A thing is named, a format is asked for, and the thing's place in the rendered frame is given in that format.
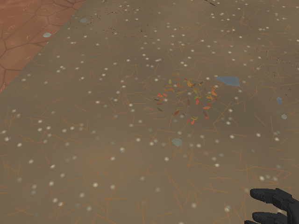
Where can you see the robot right hand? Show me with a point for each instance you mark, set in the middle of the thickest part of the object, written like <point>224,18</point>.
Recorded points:
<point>280,199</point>

